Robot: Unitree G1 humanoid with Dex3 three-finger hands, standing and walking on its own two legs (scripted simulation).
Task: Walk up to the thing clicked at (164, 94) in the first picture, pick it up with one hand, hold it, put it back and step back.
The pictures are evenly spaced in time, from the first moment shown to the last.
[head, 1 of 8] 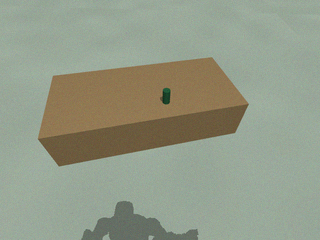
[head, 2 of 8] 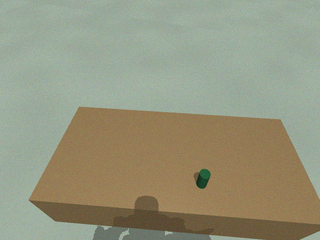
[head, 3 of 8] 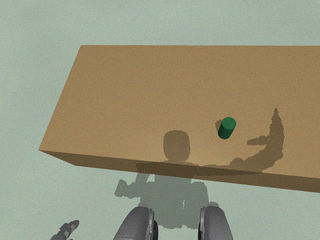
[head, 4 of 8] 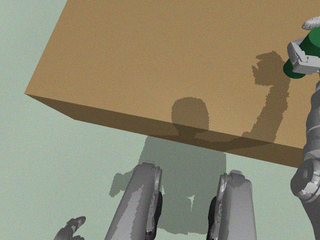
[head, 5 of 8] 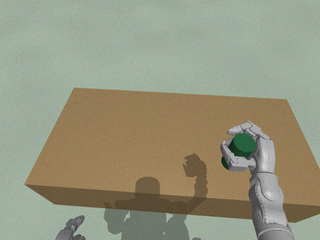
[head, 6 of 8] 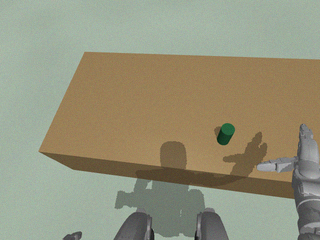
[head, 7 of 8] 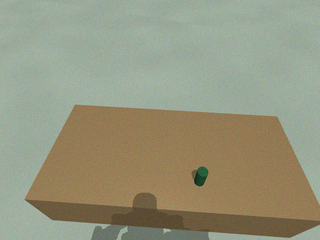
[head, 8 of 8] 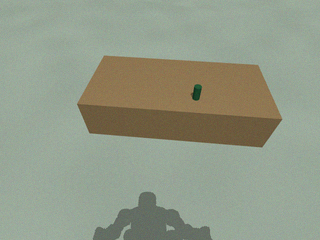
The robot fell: no
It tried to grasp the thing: yes
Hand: right
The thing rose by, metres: 0.39
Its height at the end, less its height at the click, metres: +0.00
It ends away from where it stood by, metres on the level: 0.00
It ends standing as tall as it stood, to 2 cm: yes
